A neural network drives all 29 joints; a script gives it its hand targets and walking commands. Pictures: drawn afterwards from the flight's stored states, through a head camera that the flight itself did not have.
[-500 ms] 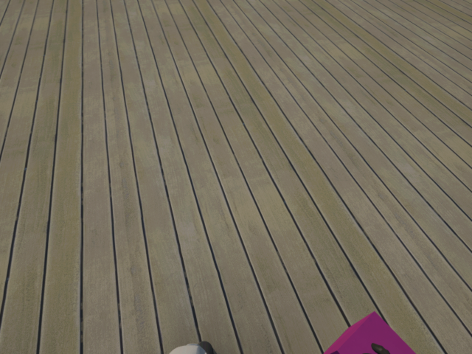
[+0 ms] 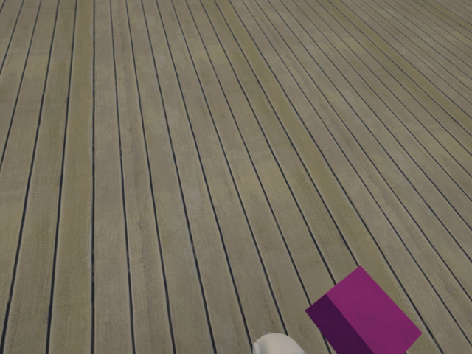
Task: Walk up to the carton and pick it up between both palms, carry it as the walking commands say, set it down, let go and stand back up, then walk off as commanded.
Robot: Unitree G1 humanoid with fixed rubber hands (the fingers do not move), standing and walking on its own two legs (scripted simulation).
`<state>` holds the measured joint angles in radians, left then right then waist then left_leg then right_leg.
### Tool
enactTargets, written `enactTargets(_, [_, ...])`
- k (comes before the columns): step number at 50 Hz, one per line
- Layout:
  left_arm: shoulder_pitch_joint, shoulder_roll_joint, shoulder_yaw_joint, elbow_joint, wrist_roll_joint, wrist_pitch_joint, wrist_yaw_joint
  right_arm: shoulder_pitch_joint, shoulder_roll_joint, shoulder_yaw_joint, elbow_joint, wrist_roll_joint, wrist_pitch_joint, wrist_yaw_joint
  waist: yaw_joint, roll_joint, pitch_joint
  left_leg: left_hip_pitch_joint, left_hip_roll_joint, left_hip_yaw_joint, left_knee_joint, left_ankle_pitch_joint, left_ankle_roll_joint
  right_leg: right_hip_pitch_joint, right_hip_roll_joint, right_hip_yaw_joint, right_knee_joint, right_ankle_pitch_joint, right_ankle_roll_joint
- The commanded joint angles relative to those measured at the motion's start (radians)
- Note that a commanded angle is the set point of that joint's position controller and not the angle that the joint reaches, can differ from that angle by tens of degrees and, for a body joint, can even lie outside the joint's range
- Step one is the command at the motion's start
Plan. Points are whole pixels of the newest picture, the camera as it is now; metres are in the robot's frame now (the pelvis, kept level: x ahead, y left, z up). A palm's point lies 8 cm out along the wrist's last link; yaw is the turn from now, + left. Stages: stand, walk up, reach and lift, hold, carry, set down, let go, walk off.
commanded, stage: walk off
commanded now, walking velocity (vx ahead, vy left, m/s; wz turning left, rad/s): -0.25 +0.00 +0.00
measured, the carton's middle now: (356, 320) +0.31 -0.50 -0.65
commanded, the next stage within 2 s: stand in 0.48 s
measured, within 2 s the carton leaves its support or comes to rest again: neither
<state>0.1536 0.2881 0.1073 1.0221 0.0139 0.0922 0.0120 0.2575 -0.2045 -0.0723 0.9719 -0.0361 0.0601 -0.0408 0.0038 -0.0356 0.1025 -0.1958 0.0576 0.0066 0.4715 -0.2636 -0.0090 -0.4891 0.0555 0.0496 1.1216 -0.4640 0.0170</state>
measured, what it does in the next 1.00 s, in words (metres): walks backwards: right foot, then left foot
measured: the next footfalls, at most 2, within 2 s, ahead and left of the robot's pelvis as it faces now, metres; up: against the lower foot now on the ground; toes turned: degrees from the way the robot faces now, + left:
right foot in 0.22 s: -0.09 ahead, -0.14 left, +0.00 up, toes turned -2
left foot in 0.58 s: -0.19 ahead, +0.15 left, +0.00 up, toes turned +1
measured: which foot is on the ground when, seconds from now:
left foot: down 0.00-0.22, up 0.24-0.56, down 0.58-1.00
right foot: up 0.00-0.20, down 0.22-0.58, up 0.60-0.88, down 0.90-1.00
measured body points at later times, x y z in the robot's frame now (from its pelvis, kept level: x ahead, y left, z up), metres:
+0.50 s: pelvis -0.15 +0.00 -0.01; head -0.11 -0.01 +0.44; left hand -0.03 +0.27 -0.14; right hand -0.11 -0.27 -0.15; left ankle -0.21 +0.13 -0.69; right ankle -0.13 -0.14 -0.74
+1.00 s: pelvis -0.27 +0.03 +0.00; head -0.26 +0.01 +0.45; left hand -0.25 +0.28 -0.15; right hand -0.20 -0.22 -0.15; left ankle -0.23 +0.15 -0.74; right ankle -0.31 -0.09 -0.74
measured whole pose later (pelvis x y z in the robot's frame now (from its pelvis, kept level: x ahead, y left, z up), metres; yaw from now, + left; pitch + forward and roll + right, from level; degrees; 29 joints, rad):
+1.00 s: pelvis -0.27 +0.03 +0.00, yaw -1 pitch -1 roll +0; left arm 0.27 0.19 0.04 1.08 0.01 0.03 0.03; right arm 0.19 -0.22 -0.04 0.95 -0.02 0.03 0.00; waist -0.01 0.04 0.04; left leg -0.24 0.02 0.04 0.44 -0.18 0.00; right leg -0.11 0.00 0.01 0.42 -0.29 0.00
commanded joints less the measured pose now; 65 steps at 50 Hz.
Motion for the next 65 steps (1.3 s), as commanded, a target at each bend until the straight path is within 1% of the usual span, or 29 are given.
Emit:
enactTargets(1, [-0.042, 0.030, 0.001, -0.059, -0.005, -0.008, -0.001, -0.063, -0.181, -0.026, -0.078, 0.010, -0.026, 0.002, -0.024, 0.312, -0.079, 0.157, 0.181, -0.118, -0.108, 0.452, 0.133, -0.014, -0.027, -0.008, -0.222, -0.041, 0.030])
enactTargets(4, [0.040, -0.007, -0.008, -0.046, -0.025, -0.034, 0.015, 0.012, -0.203, -0.037, -0.056, 0.004, -0.014, -0.009, -0.029, 0.287, -0.199, 0.253, 0.218, -0.169, -0.052, 0.681, 0.146, 0.148, -0.080, -0.015, -0.516, -0.043, 0.029])
enactTargets(6, [0.116, -0.013, -0.013, -0.006, -0.021, -0.044, 0.023, 0.065, -0.215, -0.037, -0.021, 0.016, 0.009, -0.008, -0.041, 0.213, -0.143, 0.198, 0.197, -0.154, -0.006, 0.563, 0.111, 0.233, -0.044, -0.058, -0.807, 0.161, 0.040])
enactTargets(7, [0.150, 0.045, 0.002, 0.005, -0.014, -0.053, 0.024, 0.112, -0.217, -0.036, -0.012, 0.024, 0.017, -0.008, -0.026, 0.127, -0.167, 0.096, 0.167, -0.124, 0.008, 0.432, 0.056, 0.354, -0.094, -0.003, -0.830, 0.280, 0.040])
enactTargets(8, [0.145, 0.139, 0.016, 0.002, -0.010, -0.041, 0.017, 0.073, -0.174, -0.029, -0.049, 0.042, 0.006, -0.002, -0.036, -0.106, -0.137, -0.091, 0.069, -0.046, 0.121, 0.203, 0.004, 0.403, -0.273, 0.186, -0.810, 0.506, -0.023])
enactTargets(9, [0.146, 0.151, 0.012, -0.008, -0.009, -0.037, 0.016, -0.029, -0.141, -0.017, -0.080, 0.040, 0.008, -0.001, 0.009, -0.265, -0.096, -0.272, -0.075, 0.024, 0.341, -0.310, -0.014, 0.386, -0.422, 0.322, -0.795, 0.780, -0.145])
enactTargets(10, [0.128, 0.136, 0.012, -0.041, 0.014, -0.047, 0.022, -0.141, -0.090, -0.013, -0.101, 0.039, 0.017, -0.008, 0.063, -0.220, -0.110, -0.259, -0.102, -0.106, 0.586, -0.399, -0.001, 0.269, -0.483, 0.291, -0.798, 0.958, -0.225])
enactTargets(11, [0.079, 0.150, 0.009, -0.050, 0.016, -0.061, 0.028, -0.091, -0.110, -0.029, -0.084, 0.034, 0.017, -0.003, 0.004, -0.068, -0.112, -0.227, -0.097, -0.169, 0.691, -0.323, 0.017, 0.266, -0.430, 0.188, -0.803, 0.936, -0.189])
enactTargets(12, [-0.049, 0.128, -0.003, -0.089, 0.025, -0.067, 0.028, -0.084, -0.128, -0.032, -0.083, 0.032, 0.016, 0.012, -0.045, -0.033, -0.083, -0.275, -0.110, -0.127, 0.722, -0.235, 0.006, 0.228, -0.362, 0.092, -0.797, 0.736, -0.162])
enactTargets(14, [-0.121, 0.099, 0.000, -0.120, 0.022, -0.060, 0.030, -0.032, -0.144, -0.031, -0.054, 0.018, 0.009, 0.026, -0.045, -0.194, -0.091, -0.259, -0.100, -0.098, 0.788, -0.209, -0.006, 0.236, -0.309, 0.015, -0.764, 0.783, -0.155])
enactTargets(16, [-0.053, 0.083, -0.012, -0.094, 0.010, -0.043, 0.024, -0.038, -0.145, -0.040, -0.046, 0.021, 0.014, 0.016, -0.002, -0.163, -0.100, -0.250, -0.114, -0.072, 0.728, -0.214, -0.014, 0.275, -0.267, -0.003, -0.737, 0.731, -0.119])
enactTargets(19, [0.051, 0.112, 0.003, -0.071, 0.019, -0.041, 0.026, -0.080, -0.137, -0.035, -0.079, 0.019, 0.002, 0.029, 0.048, -0.172, -0.099, -0.261, -0.084, -0.039, 0.562, -0.219, -0.052, 0.354, -0.327, 0.115, -0.729, 0.766, -0.179])
enactTargets(20, [0.031, 0.079, -0.007, -0.060, 0.005, -0.045, 0.027, -0.087, -0.124, -0.032, -0.084, 0.018, -0.002, 0.022, 0.030, -0.226, -0.086, -0.260, -0.046, -0.033, 0.473, -0.234, -0.048, 0.354, -0.357, 0.116, -0.702, 0.811, -0.211])
enactTargets(23, [-0.033, 0.142, 0.008, -0.077, 0.000, -0.031, 0.029, 0.042, -0.124, -0.036, -0.053, 0.035, -0.002, 0.017, -0.010, -0.262, -0.123, -0.117, -0.034, 0.005, 0.066, -0.162, -0.039, 0.430, -0.365, 0.158, -0.683, 0.791, -0.144])
enactTargets(25, [0.032, 0.126, 0.016, -0.050, -0.006, -0.025, 0.021, 0.090, -0.094, -0.021, -0.023, 0.027, -0.018, 0.002, -0.020, -0.043, -0.111, 0.080, -0.007, 0.014, -0.170, 0.132, -0.057, 0.298, -0.291, 0.077, -0.587, 0.595, -0.091])
enactTargets(27, [-0.010, 0.030, -0.004, -0.101, -0.007, -0.017, 0.017, 0.040, -0.261, -0.039, -0.060, 0.017, -0.029, 0.001, -0.024, 0.420, -0.151, 0.102, 0.336, -0.363, -0.160, 0.610, 0.126, 0.034, -0.042, -0.037, -0.278, -0.147, -0.005])
enactTargets(28, [-0.062, 0.078, 0.003, -0.095, -0.003, -0.008, 0.015, -0.021, -0.225, -0.034, -0.080, 0.006, -0.043, 0.012, -0.030, 0.274, -0.138, 0.005, 0.368, -0.323, -0.154, 0.678, 0.178, 0.109, -0.048, 0.026, -0.129, -0.173, -0.015])
enactTargets(29, [0.011, 0.091, 0.012, -0.076, -0.006, -0.004, 0.001, -0.117, -0.202, -0.028, -0.116, -0.003, -0.043, 0.006, 0.043, 0.169, -0.119, -0.058, 0.299, -0.217, -0.170, 0.461, 0.160, 0.125, -0.060, 0.011, -0.043, -0.087, -0.014])
enactTargets(34, [0.018, 0.011, -0.015, -0.068, 0.006, -0.015, -0.001, -0.116, -0.148, -0.016, -0.097, 0.003, -0.033, 0.004, 0.012, 0.269, -0.047, -0.130, 0.123, -0.073, -0.195, 0.129, 0.076, 0.149, -0.041, -0.002, -0.067, 0.014, -0.009])
enactTargets(39, [0.049, 0.011, -0.022, -0.038, -0.005, -0.036, 0.008, -0.039, -0.141, -0.002, -0.066, 0.004, -0.023, 0.010, -0.015, 0.267, -0.073, 0.058, 0.188, -0.173, -0.146, 0.182, 0.145, 0.235, -0.063, -0.060, -0.606, -0.048, 0.000])
enactTargets(40, [0.124, 0.012, -0.017, -0.002, 0.007, -0.039, 0.022, -0.034, -0.167, -0.012, -0.055, 0.015, -0.017, 0.009, -0.003, 0.196, -0.104, 0.025, 0.195, -0.170, -0.117, 0.134, 0.126, 0.349, -0.051, -0.085, -0.747, 0.116, -0.009])
enactTargets(42, [0.093, 0.079, -0.023, 0.007, 0.014, -0.057, 0.032, 0.023, -0.118, 0.008, -0.060, 0.034, -0.027, 0.022, -0.049, -0.134, -0.114, -0.084, 0.055, -0.065, 0.001, 0.055, 0.038, 0.433, -0.227, 0.182, -0.889, 0.344, -0.048])
enactTargets(44, [0.079, 0.018, -0.040, -0.012, -0.008, -0.072, 0.017, -0.008, -0.091, 0.015, -0.054, 0.026, -0.026, 0.024, -0.041, -0.201, -0.048, -0.016, -0.006, -0.019, 0.011, -0.035, 0.010, 0.252, -0.302, 0.224, -0.890, 0.378, -0.105])
enactTargets(46, [0.037, -0.021, -0.071, 0.015, 0.000, -0.089, 0.027, -0.080, -0.103, 0.003, -0.055, 0.022, -0.041, 0.045, -0.043, -0.085, -0.043, 0.082, -0.018, -0.007, -0.042, 0.076, 0.012, 0.187, -0.249, 0.100, -0.886, 0.306, -0.068])
enactTargets(50, [0.050, 0.020, -0.062, -0.001, -0.001, -0.099, 0.021, -0.082, -0.141, 0.007, -0.049, 0.018, -0.050, 0.028, -0.016, -0.048, -0.085, 0.106, 0.070, -0.066, -0.141, 0.288, 0.040, 0.282, -0.151, 0.020, -0.837, 0.319, -0.034])
enactTargets(51, [0.103, 0.039, -0.051, 0.022, -0.009, -0.097, 0.019, -0.050, -0.123, 0.014, -0.022, 0.015, -0.055, 0.025, -0.003, -0.105, -0.085, 0.087, 0.045, -0.050, -0.127, 0.187, 0.029, 0.271, -0.161, 0.041, -0.886, 0.222, -0.031])
enactTargets(61, [0.156, -0.001, -0.056, 0.041, -0.002, -0.087, 0.019, 0.027, -0.095, 0.022, 0.061, 0.007, -0.052, 0.020, 0.003, 0.080, 0.070, -0.013, 0.036, -0.064, -0.205, -0.024, -0.004, 0.144, -0.143, 0.043, -0.888, -0.046, -0.055])
enactTargets(63, [0.157, 0.020, -0.051, 0.036, 0.010, -0.086, 0.019, 0.073, -0.073, 0.030, 0.081, 0.012, -0.049, 0.012, -0.012, 0.147, 0.066, -0.029, 0.044, -0.072, -0.205, -0.032, -0.003, 0.182, -0.141, 0.044, -0.869, 0.057, -0.062])
enactTargets(65, [0.170, 0.018, -0.050, 0.043, 0.009, -0.087, 0.013, 0.061, -0.067, 0.037, 0.076, 0.020, -0.054, 0.019, 0.003, 0.094, -0.004, -0.031, 0.061, -0.089, -0.228, -0.085, 0.019, 0.225, -0.112, 0.009, -0.817, 0.093, -0.044])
